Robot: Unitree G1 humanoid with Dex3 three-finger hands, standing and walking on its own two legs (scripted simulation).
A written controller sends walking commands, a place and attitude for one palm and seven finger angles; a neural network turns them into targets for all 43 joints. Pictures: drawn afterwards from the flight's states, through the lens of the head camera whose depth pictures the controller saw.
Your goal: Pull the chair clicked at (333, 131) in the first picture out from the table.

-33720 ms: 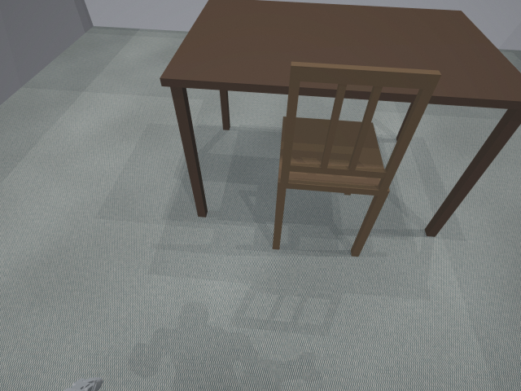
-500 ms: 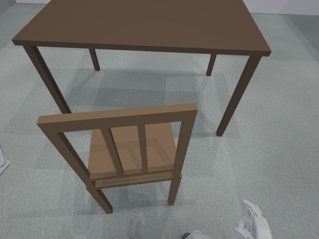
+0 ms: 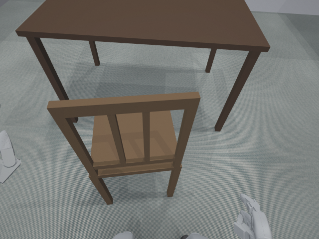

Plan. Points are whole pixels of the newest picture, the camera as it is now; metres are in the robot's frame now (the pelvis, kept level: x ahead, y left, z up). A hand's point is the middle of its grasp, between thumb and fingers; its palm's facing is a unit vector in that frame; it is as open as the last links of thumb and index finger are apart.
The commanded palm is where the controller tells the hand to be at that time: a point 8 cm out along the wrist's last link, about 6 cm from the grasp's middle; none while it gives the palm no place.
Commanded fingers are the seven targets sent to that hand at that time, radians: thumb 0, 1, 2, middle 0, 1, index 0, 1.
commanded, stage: step back with the hand held close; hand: left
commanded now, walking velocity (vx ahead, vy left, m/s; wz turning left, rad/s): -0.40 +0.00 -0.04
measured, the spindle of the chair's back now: (118, 141) +0.41 +0.16 -0.08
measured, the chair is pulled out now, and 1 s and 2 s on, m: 0.40 0.40 0.40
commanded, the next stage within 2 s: stop stepping back and stand still in 0.24 s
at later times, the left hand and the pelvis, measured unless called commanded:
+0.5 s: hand out of the picture +0.14 +0.25 +0.18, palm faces +0.37 -0.78 -0.51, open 7.4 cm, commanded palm +0.09 +0.29 +0.19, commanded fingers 0.00 0.90 0.90 -0.20 -0.30 -0.20 -0.30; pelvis -0.07 +0.00 +0.00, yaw -2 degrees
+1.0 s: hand out of the picture +0.10 +0.28 +0.18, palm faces +0.43 -0.78 -0.45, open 7.4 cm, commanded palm +0.06 +0.31 +0.19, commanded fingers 0.00 0.90 0.90 -0.20 -0.30 -0.20 -0.30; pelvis -0.09 +0.02 +0.01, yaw -1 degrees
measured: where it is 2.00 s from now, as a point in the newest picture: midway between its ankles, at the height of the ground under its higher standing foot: outside the picture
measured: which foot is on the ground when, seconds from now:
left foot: down 0.00-1.00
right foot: down 0.00-0.00, up 0.02-0.10, down 0.12-1.00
